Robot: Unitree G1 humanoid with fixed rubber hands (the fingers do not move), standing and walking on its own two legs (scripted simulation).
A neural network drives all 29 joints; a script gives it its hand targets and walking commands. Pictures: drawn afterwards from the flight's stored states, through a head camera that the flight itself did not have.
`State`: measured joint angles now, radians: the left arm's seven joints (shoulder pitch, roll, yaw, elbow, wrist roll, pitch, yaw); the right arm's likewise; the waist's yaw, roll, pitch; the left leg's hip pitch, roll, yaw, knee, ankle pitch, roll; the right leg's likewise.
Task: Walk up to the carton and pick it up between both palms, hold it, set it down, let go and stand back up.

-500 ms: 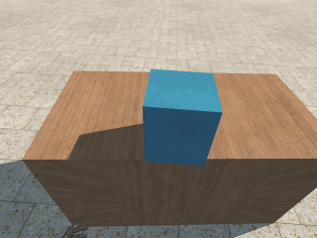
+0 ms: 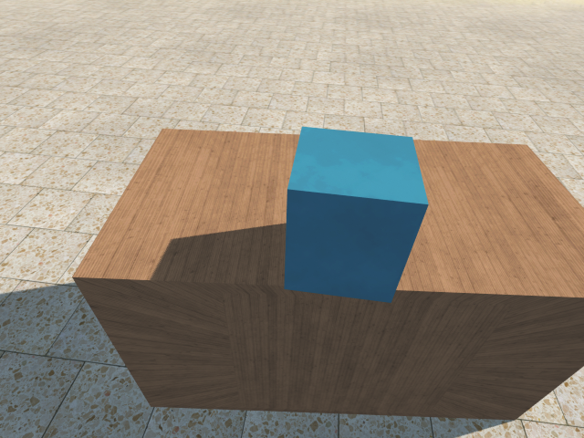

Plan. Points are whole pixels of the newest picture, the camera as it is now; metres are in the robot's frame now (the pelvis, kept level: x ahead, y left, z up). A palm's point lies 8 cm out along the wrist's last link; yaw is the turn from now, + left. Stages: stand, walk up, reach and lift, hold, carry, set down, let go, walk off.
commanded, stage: stand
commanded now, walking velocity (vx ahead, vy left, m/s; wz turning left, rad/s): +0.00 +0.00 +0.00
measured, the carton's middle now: (346, 215) +0.52 -0.09 +0.02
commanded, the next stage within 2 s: none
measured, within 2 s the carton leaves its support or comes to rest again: neither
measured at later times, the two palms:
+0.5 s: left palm out of the picture -0.06 +0.20 -0.15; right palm out of the picture -0.03 -0.21 -0.14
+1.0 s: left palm out of the picture -0.05 +0.18 -0.16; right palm out of the picture -0.03 -0.21 -0.15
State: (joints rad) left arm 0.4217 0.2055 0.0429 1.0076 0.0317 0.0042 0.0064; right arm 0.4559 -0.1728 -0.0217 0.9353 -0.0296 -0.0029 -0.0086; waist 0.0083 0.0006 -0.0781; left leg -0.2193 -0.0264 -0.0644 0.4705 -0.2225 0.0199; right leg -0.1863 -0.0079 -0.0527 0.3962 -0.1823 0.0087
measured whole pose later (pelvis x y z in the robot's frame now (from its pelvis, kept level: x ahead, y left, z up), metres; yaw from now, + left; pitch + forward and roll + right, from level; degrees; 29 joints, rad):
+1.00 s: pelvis +0.00 -0.01 +0.00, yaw +1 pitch -2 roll -1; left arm 0.36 0.11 0.01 1.16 0.02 0.00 0.03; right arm 0.39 -0.10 0.02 1.08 -0.01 0.00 -0.03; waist 0.01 0.00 -0.03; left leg -0.23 -0.02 -0.09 0.50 -0.23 0.00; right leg -0.20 0.00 -0.06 0.45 -0.21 -0.01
